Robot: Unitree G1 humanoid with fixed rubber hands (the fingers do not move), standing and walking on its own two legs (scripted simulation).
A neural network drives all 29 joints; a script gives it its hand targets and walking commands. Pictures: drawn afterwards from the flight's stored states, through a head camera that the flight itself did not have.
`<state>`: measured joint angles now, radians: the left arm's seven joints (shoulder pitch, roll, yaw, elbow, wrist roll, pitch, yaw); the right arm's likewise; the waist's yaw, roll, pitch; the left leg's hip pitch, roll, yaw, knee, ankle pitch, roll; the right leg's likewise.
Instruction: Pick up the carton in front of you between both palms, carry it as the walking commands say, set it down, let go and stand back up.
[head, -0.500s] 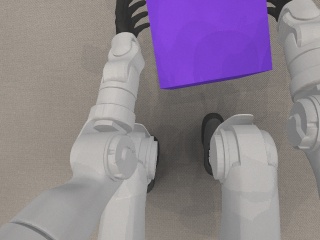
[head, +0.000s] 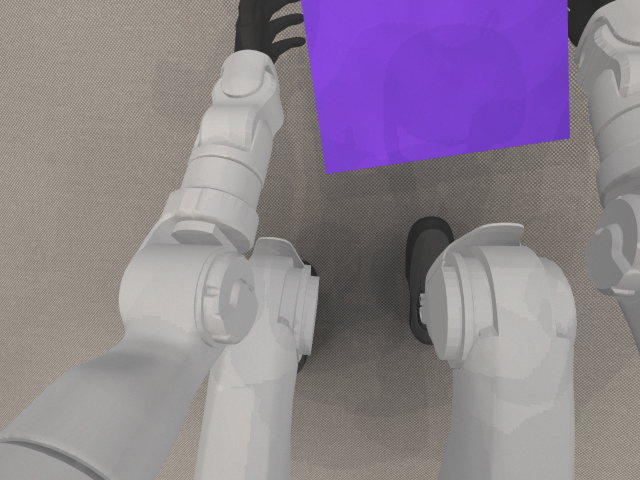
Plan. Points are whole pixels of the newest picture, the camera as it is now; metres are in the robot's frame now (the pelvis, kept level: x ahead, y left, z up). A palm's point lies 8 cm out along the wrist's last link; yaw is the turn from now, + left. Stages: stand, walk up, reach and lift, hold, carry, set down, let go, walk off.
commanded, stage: set down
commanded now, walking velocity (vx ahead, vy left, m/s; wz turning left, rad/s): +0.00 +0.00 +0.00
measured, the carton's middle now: (416, 68) +0.48 -0.13 -0.24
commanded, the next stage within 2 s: let go in 1.34 s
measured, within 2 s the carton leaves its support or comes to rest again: neither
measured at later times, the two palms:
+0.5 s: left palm (229, 43) +0.51 +0.04 -0.10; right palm out of the picture +0.48 -0.33 -0.11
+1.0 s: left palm out of the picture +0.51 +0.05 +0.05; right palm out of the picture +0.49 -0.35 +0.04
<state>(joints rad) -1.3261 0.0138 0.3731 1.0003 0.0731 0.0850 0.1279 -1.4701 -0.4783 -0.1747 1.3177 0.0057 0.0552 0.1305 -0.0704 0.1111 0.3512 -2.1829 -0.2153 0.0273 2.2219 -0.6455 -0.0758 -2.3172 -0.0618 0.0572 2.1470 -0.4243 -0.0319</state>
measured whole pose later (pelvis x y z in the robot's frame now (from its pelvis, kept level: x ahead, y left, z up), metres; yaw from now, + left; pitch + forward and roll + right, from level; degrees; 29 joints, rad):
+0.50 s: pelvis -0.01 -0.01 +0.04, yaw -2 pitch +34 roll +6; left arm -1.17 0.05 0.19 0.74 -0.12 0.15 0.25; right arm -1.31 -0.57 -0.13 1.03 0.14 0.09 0.09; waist -0.04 0.08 0.32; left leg -2.06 -0.16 0.03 2.09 -0.64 -0.07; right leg -2.22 -0.02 0.06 2.02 -0.40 -0.03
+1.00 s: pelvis +0.02 -0.02 +0.16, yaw -3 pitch +43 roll +7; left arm -0.92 -0.02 0.26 0.57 -0.03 0.19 0.23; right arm -1.09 -0.49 -0.23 0.87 0.03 0.17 0.14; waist -0.01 0.03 0.02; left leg -1.84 -0.12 0.00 1.67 -0.59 -0.06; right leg -2.00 0.02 0.06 1.63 -0.39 -0.03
